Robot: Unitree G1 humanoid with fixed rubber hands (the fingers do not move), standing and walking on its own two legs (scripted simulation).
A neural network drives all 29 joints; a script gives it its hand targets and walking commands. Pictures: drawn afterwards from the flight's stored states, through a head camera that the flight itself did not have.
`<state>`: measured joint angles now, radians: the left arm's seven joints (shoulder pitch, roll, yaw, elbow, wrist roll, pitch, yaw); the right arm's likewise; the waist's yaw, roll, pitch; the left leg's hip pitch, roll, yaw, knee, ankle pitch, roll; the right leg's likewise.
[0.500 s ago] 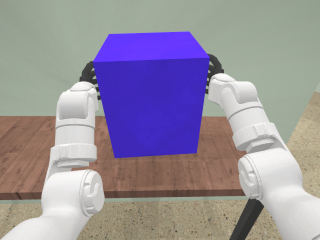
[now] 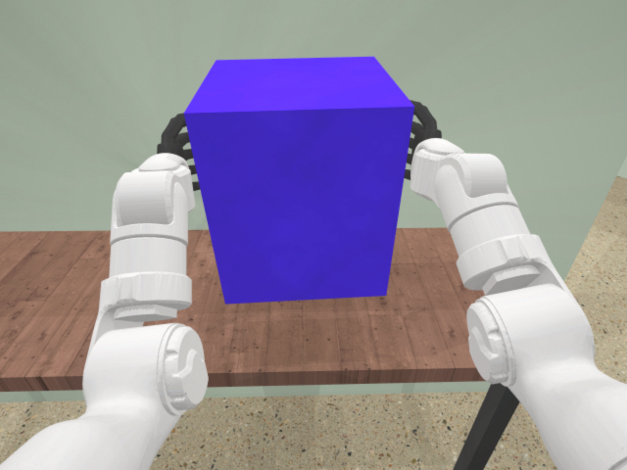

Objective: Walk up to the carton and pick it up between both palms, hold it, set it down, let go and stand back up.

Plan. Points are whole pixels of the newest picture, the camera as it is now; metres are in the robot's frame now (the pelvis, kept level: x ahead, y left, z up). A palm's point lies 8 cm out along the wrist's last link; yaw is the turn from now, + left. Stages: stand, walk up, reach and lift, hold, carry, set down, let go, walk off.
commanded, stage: hold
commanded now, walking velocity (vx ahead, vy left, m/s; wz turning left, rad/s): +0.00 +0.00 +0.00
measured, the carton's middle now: (301, 177) +0.39 -0.01 +0.25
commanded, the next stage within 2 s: none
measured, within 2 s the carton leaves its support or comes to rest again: neither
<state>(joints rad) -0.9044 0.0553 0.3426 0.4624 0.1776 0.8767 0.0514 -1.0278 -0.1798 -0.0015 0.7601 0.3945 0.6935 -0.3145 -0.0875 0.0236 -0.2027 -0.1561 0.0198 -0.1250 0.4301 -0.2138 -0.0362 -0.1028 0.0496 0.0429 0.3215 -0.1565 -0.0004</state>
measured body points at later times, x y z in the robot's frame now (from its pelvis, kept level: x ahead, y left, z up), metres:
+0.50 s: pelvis +0.00 +0.00 +0.00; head -0.10 +0.02 +0.44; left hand +0.39 +0.15 +0.27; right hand +0.38 -0.16 +0.29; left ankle +0.02 +0.14 -0.74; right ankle +0.01 -0.12 -0.74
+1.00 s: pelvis +0.00 +0.00 +0.00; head -0.10 +0.01 +0.44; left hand +0.39 +0.14 +0.27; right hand +0.38 -0.16 +0.28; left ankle +0.02 +0.14 -0.74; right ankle +0.01 -0.12 -0.74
